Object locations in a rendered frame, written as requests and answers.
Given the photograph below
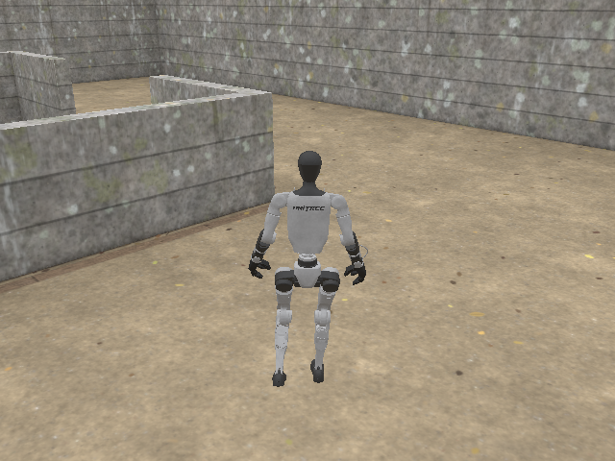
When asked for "right robot upper arm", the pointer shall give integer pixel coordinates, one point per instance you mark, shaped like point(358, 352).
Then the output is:
point(343, 218)

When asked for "left robot upper arm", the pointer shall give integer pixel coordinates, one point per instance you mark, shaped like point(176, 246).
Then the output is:
point(272, 218)

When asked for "left robot hand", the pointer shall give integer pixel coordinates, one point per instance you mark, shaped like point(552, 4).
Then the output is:
point(262, 265)

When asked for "robot right forearm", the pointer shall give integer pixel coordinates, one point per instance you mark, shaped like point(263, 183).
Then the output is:
point(354, 253)

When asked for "right robot hand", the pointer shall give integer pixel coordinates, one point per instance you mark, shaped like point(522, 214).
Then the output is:
point(360, 271)

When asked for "humanoid robot torso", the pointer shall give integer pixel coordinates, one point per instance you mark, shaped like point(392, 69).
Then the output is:
point(308, 219)

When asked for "right robot thigh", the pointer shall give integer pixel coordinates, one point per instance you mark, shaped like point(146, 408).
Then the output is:
point(329, 283)

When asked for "robot left forearm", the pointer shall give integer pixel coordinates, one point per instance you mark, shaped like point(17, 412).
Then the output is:
point(260, 249)

